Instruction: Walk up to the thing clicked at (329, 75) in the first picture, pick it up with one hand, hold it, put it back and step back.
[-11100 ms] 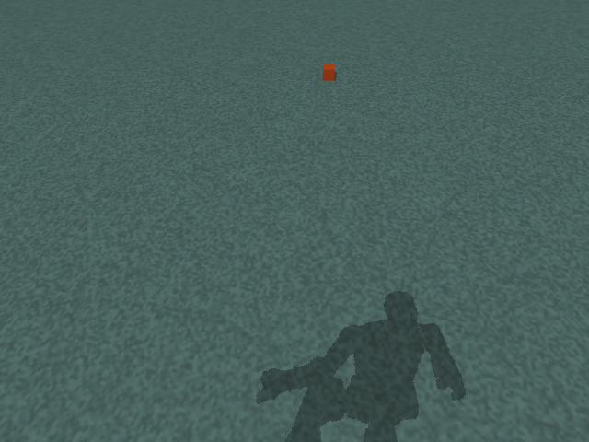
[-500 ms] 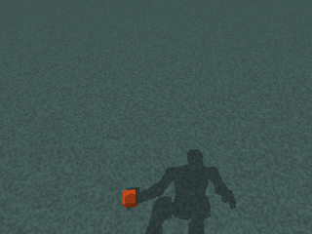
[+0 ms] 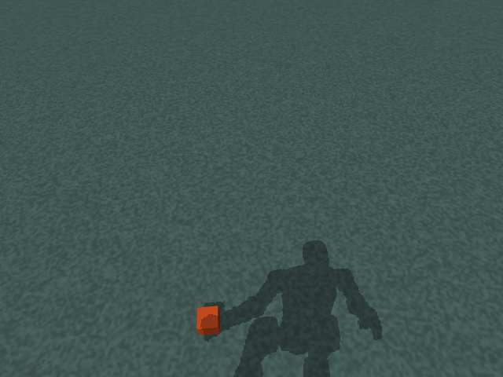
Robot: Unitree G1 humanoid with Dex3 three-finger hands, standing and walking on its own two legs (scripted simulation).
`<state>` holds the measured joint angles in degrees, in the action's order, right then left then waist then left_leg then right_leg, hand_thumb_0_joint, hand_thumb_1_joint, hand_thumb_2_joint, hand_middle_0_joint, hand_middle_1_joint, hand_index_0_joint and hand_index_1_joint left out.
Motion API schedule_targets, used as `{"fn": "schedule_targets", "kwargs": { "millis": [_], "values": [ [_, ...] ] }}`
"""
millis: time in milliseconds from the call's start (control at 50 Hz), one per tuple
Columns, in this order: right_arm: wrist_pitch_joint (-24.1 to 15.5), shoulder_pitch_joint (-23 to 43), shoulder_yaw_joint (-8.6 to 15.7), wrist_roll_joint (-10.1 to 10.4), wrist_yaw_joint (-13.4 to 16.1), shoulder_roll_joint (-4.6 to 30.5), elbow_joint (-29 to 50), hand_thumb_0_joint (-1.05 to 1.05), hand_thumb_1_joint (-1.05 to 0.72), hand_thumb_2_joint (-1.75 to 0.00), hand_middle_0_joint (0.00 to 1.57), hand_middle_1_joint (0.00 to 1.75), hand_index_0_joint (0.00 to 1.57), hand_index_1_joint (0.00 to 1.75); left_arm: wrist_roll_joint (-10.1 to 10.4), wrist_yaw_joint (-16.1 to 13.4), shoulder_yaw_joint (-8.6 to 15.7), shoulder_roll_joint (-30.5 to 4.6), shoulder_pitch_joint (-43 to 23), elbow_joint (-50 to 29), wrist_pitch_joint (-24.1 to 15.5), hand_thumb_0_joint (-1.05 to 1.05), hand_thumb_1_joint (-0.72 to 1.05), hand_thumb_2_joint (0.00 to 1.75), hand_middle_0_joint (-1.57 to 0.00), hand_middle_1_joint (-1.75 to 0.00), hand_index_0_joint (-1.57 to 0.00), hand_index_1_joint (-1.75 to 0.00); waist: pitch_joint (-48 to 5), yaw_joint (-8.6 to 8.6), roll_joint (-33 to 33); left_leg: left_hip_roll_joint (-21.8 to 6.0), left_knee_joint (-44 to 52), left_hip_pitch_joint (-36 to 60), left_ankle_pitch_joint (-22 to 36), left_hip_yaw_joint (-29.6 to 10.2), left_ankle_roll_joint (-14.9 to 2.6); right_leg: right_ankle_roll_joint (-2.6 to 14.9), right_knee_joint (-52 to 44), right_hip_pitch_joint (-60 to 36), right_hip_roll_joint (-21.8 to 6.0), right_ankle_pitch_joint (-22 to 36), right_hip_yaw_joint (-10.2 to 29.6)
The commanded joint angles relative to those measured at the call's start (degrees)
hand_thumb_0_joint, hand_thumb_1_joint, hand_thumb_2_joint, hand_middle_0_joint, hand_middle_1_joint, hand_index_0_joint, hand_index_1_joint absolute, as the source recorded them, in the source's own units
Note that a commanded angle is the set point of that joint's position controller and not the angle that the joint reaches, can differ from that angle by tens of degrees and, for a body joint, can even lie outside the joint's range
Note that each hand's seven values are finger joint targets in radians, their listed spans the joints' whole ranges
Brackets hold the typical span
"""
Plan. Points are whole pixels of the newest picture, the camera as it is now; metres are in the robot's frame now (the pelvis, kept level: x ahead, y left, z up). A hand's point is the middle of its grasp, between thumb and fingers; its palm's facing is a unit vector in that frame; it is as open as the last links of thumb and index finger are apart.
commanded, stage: walk up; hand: left
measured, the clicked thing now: (208, 320) +0.44 +0.20 -0.74
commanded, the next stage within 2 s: none
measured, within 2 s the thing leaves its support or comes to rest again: neither
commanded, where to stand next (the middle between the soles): +0.02 -0.03 m, yaw -2 degrees
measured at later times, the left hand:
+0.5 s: hand out of the picture +0.06 +0.30 -0.18, palm faces -0.09 -0.93 -0.37, open 7.3 cm
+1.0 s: hand out of the picture -0.06 +0.29 -0.17, palm faces -0.04 -0.92 -0.38, open 7.3 cm
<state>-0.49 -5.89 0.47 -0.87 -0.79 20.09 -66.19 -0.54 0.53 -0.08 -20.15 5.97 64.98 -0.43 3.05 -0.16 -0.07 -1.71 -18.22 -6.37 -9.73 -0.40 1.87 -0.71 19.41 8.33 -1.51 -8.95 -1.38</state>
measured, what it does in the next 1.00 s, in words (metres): walks backwards: right foot, then left foot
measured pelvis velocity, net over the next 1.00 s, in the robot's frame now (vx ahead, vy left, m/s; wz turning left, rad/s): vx -0.21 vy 0.04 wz -0.04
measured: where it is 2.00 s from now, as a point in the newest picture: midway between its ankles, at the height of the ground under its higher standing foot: outside the picture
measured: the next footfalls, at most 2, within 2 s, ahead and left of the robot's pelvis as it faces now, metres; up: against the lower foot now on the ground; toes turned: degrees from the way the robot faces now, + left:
right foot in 0.64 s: -0.11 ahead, -0.10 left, +0.00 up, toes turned -2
left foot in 0.96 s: -0.17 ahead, +0.15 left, +0.00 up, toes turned -3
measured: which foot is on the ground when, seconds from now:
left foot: down 0.00-0.68, up 0.70-0.94, down 0.96-1.00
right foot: down 0.00-0.28, up 0.30-0.62, down 0.64-0.98, up 1.00-1.00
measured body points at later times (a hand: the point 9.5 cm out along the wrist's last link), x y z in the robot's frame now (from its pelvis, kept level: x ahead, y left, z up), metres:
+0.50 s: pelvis -0.08 +0.04 -0.02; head +0.00 +0.06 +0.42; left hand +0.07 +0.35 -0.16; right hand -0.03 -0.28 -0.13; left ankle -0.06 +0.14 -0.75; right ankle -0.12 -0.10 -0.67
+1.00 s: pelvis -0.21 +0.04 -0.03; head -0.15 +0.05 +0.41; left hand -0.06 +0.34 -0.14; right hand -0.12 -0.29 -0.14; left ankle -0.21 +0.15 -0.75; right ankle -0.15 -0.09 -0.74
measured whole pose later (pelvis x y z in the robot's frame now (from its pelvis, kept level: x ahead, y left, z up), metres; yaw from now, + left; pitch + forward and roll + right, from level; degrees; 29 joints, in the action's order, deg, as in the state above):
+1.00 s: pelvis -0.21 +0.04 -0.03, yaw -3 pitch -3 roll +2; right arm 1.2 -7.8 2.9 -1.8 1.4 21.7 -50.9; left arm -1.4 -0.7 4.0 -22.3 4.9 42.9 4.4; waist 11.8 1.1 3.7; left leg 2.9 -37.7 -14.4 -20.0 0.7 -0.8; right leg -0.1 43.7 23.7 -1.6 -19.4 3.2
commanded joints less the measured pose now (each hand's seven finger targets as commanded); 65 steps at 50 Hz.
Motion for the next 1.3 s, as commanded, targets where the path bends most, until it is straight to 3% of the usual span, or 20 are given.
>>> {"fn": "schedule_targets", "kwargs": {
  "millis": [0, 80, 160, 220, 260, 300, 360, 540, 620, 660, 680, 760, 860, 920, 960, 980, 1040, 1180, 1240, 1280],
  "values": [
    [0.5, 3.4, 2.9, 1.4, 0.9, 14.3, 5.0, 0.0, -0.9, -0.9, 0.2, 0.3, 0.2, 0.3, 1.4, -1.3, 4.9, -16.2, -1.7, -5.3, -0.2, 0.0, 0.9, 0.9, -0.2, -0.3, -0.2, -0.3, 0.9, 0.54, 0.5, -4.5, -5.3, -3.9, 16.1, -4.2, -3.1, 2.42, 2.7, 3.3, -5.9, 20.3, 5.9],
    [1.7, 0.0, 3.7, 1.6, 1.2, 13.6, 7.3, 0.0, -0.9, -0.9, 0.2, 0.3, 0.2, 0.3, 1.0, -1.4, 5.7, -16.7, -3.8, -10.0, 0.8, 0.0, 0.9, 0.9, -0.2, -0.3, -0.2, -0.3, -10.4, -0.67, 4.5, -1.1, -16.8, -1.9, 11.2, -0.7, -3.26, 7.91, 4.7, 1.0, -11.0, 24.8, 9.5],
    [3.5, -5.4, 4.6, 0.9, 0.7, 12.5, 9.2, 0.0, -0.9, -0.9, 0.2, 0.3, 0.2, 0.3, -0.7, -1.7, 6.0, -18.5, -8.3, -14.7, 1.9, 0.0, 0.9, 0.9, -0.2, -0.3, -0.2, -0.3, -7.6, -1.69, 13.7, 2.7, -33.2, -4.0, -19.9, -1.4, -4.28, 14.65, 4.2, 12.3, -18.8, 19.9, 14.8],
    [3.1, -8.4, 5.5, 0.7, 0.6, 13.0, 10.3, 0.0, -0.9, -0.9, 0.2, 0.3, 0.2, 0.3, -0.8, -2.1, 5.3, -17.1, -10.4, -17.0, 2.5, 0.0, 0.9, 0.9, -0.2, -0.3, -0.2, -0.3, -6.4, -3.81, 11.0, 0.7, -21.2, -4.0, -8.5, -1.7, -4.73, 9.91, 13.3, 12.5, -13.3, 17.2, 10.1],
    [2.2, -5.0, 6.9, -1.0, 0.9, 19.1, 11.9, 0.0, -0.9, -0.9, 0.2, 0.3, 0.2, 0.3, 0.2, -2.4, 4.4, -11.7, -7.2, -18.1, 3.4, 0.0, 0.9, 0.9, -0.2, -0.3, -0.2, -0.3, -3.7, -2.12, -11.6, -12.5, -3.2, -4.6, 20.8, -19.2, -9.2, 2.97, 32.4, 18.3, 4.3, -6.0, 3.3],
    [1.7, -2.8, 7.6, -1.2, 1.1, 22.8, 14.7, 0.0, -0.9, -0.9, 0.2, 0.3, 0.2, 0.3, -0.2, -3.3, 4.8, -11.8, -3.2, -17.5, 4.1, 0.0, 0.9, 0.9, -0.2, -0.3, -0.2, -0.3, -7.1, -1.6, -12.2, -19.9, -3.3, -6.1, 33.7, -24.6, -14.86, 2.02, 46.2, 19.3, 9.0, -29.8, 12.3],
    [1.2, 3.7, 6.7, -1.4, 2.5, 17.6, 17.2, 0.0, -0.9, -0.9, 0.2, 0.3, 0.2, 0.3, 0.3, -3.3, 5.4, -13.4, 0.1, -16.2, 4.0, 0.0, 0.9, 0.9, -0.2, -0.3, -0.2, -0.3, -5.0, 2.22, -7.7, -13.6, -9.1, -2.5, 31.3, -14.5, -13.56, 1.47, 53.1, 23.3, 7.0, -21.8, 14.4],
    [1.4, -3.8, 6.6, -0.2, 3.2, 16.8, 18.7, 0.0, -0.9, -0.9, 0.2, 0.3, 0.2, 0.3, -0.7, -1.9, 6.5, -11.5, 0.4, -20.5, 2.5, 0.0, 0.9, 0.9, -0.2, -0.3, -0.2, -0.3, -9.1, -1.68, -9.3, -12.6, -14.7, 7.8, 31.1, -10.9, -13.37, -0.61, 23.1, 14.4, 3.3, -17.7, 4.5],
    [2.1, -1.2, 5.8, 0.7, 2.6, 15.7, 19.8, 0.0, -0.9, -0.9, 0.2, 0.3, 0.2, 0.3, -1.8, -1.9, 7.6, -13.0, 6.3, -18.3, 1.5, 0.0, 0.9, 0.9, -0.2, -0.3, -0.2, -0.3, -9.7, 1.26, -5.0, -10.1, -19.2, -5.6, 16.4, -8.7, -8.28, 2.55, 6.0, -0.8, 0.3, 3.9, 6.1],
    [2.3, 1.5, 5.2, 1.4, 3.2, 12.4, 20.9, 0.0, -0.9, -0.9, 0.2, 0.3, 0.2, 0.3, -1.1, -1.5, 9.2, -20.9, 2.4, -20.3, 1.8, 0.0, 0.9, 0.9, -0.2, -0.3, -0.2, -0.3, -6.4, 2.56, 16.1, 5.6, -37.5, -16.1, -19.8, 0.2, -2.62, 17.11, 3.6, 4.9, -18.4, 21.9, 28.4],
    [2.7, 1.1, 5.7, 1.1, 3.4, 13.6, 20.4, 0.0, -0.9, -0.9, 0.2, 0.3, 0.2, 0.3, -1.7, -1.5, 9.2, -20.1, 1.8, -22.0, 1.3, 0.0, 0.9, 0.9, -0.2, -0.3, -0.2, -0.3, -4.5, 2.62, 13.4, 4.9, -47.4, -16.5, -28.7, -5.7, -2.08, 19.45, 3.2, 8.2, -21.2, 24.5, 30.6],
    [2.1, -4.0, 4.9, 1.3, 3.6, 13.5, 18.6, 0.0, -0.9, -0.9, 0.2, 0.3, 0.2, 0.3, -1.5, -2.3, 7.8, -14.2, -2.3, -24.0, 2.0, 0.0, 0.9, 0.9, -0.2, -0.3, -0.2, -0.3, -3.0, 0.25, 8.1, 7.1, -49.6, -18.0, -21.4, -6.6, -1.25, 13.4, 9.2, 5.9, -10.5, 27.7, 13.9],
    [1.1, -4.9, 4.7, 0.1, 3.5, 12.4, 19.7, 0.0, -0.9, -0.9, 0.2, 0.3, 0.2, 0.3, -1.8, -2.3, 7.7, -13.6, 1.5, -25.5, 3.1, 0.0, 0.9, 0.9, -0.2, -0.3, -0.2, -0.3, -6.1, 2.0, 12.4, 3.0, -23.2, -17.5, -19.7, -1.3, -1.09, 11.92, 13.7, -5.9, -10.0, 26.3, 14.2],
    [0.5, -8.2, 5.5, -0.7, 3.2, 12.5, 18.3, 0.0, -0.9, -0.9, 0.2, 0.3, 0.2, 0.3, -0.8, -1.6, 7.1, -14.0, 1.3, -26.1, 4.1, 0.0, 0.9, 0.9, -0.2, -0.3, -0.2, -0.3, -6.9, -0.1, 8.8, 2.9, -3.6, -5.8, 0.2, 1.4, -2.11, 7.64, 19.5, 1.3, -7.3, 15.5, 13.3],
    [0.5, -3.2, 7.6, -1.3, 2.4, 23.1, 20.3, 0.0, -0.9, -0.9, 0.2, 0.3, 0.2, 0.3, -0.3, -1.7, 6.8, -11.7, 0.2, -27.2, 4.0, 0.0, 0.9, 0.9, -0.2, -0.3, -0.2, -0.3, -5.4, -0.49, -13.5, -20.4, 0.1, -6.7, 11.1, -26.9, -14.36, 1.85, 33.8, 16.8, 7.1, -21.8, 4.6],
    [0.1, -3.0, 8.4, -1.3, 2.4, 24.3, 21.2, 0.0, -0.9, -0.9, 0.2, 0.3, 0.2, 0.3, -1.4, -2.3, 8.1, -13.8, -3.4, -27.0, 4.2, 0.0, 0.9, 0.9, -0.2, -0.3, -0.2, -0.3, -3.4, -3.2, -12.7, -25.8, 2.0, -12.6, 12.4, -33.8, -20.18, 1.02, 46.8, 15.7, 6.4, -28.7, 11.7],
    [-0.2, 1.7, 6.4, -1.5, 3.3, 17.6, 21.7, 0.0, -0.9, -0.9, 0.2, 0.3, 0.2, 0.3, -0.3, -1.9, 8.7, -13.1, 3.0, -23.4, 4.6, 0.0, 0.9, 0.9, -0.2, -0.3, -0.2, -0.3, -2.6, 2.87, -4.6, -14.9, -4.9, -8.6, 19.0, -14.8, -13.94, 1.51, 56.7, 19.8, 7.3, -21.3, 15.0],
    [-0.4, -3.8, 6.9, -1.5, 2.3, 16.6, 21.8, 0.0, -0.9, -0.9, 0.2, 0.3, 0.2, 0.3, -0.9, -0.1, 7.4, -12.2, 3.7, -22.1, 2.1, 0.0, 0.9, 0.9, -0.2, -0.3, -0.2, -0.3, -6.3, -2.08, -11.6, -12.3, -5.4, 2.5, -7.6, -11.5, -13.68, -1.17, 25.8, 14.9, 2.6, -21.8, 6.6],
    [1.1, -2.0, 6.7, -1.9, 1.6, 17.9, 22.2, 0.0, -0.9, -0.9, 0.2, 0.3, 0.2, 0.3, -0.9, -0.2, 7.5, -11.5, 10.2, -16.5, 0.7, 0.0, 0.9, 0.9, -0.2, -0.3, -0.2, -0.3, -4.7, 0.59, -12.7, -10.0, -7.7, -9.1, -13.1, -8.6, -11.72, 0.93, 7.8, 1.5, 3.8, -15.5, 0.6],
    [1.5, -2.5, 5.3, -1.1, 1.3, 13.2, 22.2, 0.0, -0.9, -0.9, 0.2, 0.3, 0.2, 0.3, -2.0, -0.7, 8.9, -14.9, 13.5, -14.1, -0.4, 0.0, 0.9, 0.9, -0.2, -0.3, -0.2, -0.3, -3.3, 2.09, -1.7, -5.2, -20.5, -19.7, -14.1, -5.0, -6.5, 3.54, -0.5, -5.5, -1.0, -14.8, 12.1]
  ]
}}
